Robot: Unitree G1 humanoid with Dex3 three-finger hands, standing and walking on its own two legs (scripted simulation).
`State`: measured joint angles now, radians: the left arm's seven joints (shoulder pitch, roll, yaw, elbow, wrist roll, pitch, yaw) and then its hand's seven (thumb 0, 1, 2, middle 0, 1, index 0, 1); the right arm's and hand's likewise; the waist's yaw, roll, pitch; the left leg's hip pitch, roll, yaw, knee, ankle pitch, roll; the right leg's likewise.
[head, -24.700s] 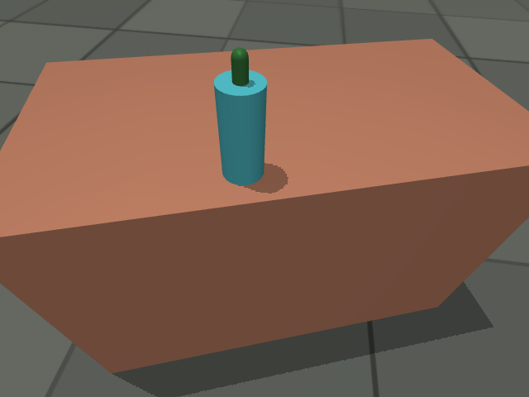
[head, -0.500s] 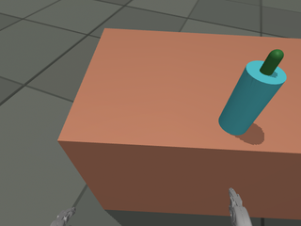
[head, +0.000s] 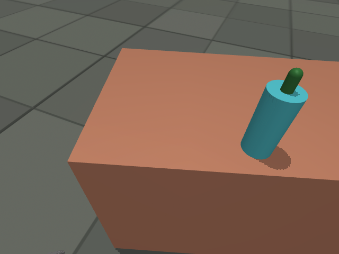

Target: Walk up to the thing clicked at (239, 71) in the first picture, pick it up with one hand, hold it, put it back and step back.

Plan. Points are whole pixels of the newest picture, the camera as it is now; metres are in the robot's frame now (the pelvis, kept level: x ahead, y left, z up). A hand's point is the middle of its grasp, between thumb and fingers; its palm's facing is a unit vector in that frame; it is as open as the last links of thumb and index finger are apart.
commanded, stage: home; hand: right
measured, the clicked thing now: (273, 114) +0.42 -0.24 +0.15
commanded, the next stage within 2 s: stand in 1.34 s
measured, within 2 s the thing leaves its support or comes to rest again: neither
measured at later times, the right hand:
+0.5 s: hand out of the picture +0.05 -0.27 -0.15, palm faces -0.08 +0.93 -0.36, open 17.4 cm
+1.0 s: hand out of the picture +0.06 -0.27 -0.15, palm faces -0.08 +0.93 -0.36, open 17.3 cm
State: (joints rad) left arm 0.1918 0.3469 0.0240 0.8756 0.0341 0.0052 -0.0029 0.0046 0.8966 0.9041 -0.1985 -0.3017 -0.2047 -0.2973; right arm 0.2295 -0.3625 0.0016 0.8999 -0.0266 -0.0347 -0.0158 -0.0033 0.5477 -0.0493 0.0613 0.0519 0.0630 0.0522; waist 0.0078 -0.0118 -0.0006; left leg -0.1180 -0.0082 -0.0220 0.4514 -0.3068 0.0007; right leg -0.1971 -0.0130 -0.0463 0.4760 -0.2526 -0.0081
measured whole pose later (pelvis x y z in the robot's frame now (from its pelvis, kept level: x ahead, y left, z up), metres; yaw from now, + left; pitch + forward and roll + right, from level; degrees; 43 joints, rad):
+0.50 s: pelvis -0.01 -0.02 +0.01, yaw +1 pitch -3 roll +0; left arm 0.16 0.35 0.00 1.11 0.02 -0.01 -0.01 0.00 0.90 0.90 -0.20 -0.30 -0.21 -0.30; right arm 0.18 -0.36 0.03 1.09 -0.01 -0.01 -0.01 0.00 0.54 -0.05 0.06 0.05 0.06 0.05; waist 0.01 0.00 0.03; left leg -0.07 0.02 -0.05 0.35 -0.23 -0.03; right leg -0.13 0.02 -0.07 0.34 -0.17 -0.03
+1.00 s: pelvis +0.00 -0.01 +0.01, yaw +1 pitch -2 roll +0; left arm 0.13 0.35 0.01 1.13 0.01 -0.01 0.00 0.00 0.90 0.90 -0.20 -0.30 -0.20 -0.30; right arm 0.16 -0.36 0.02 1.11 -0.01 -0.01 -0.01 0.00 0.52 -0.06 0.06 0.06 0.06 0.06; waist 0.01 0.01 0.04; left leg -0.06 0.02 -0.05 0.32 -0.23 -0.02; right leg -0.12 0.01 -0.07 0.32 -0.17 -0.03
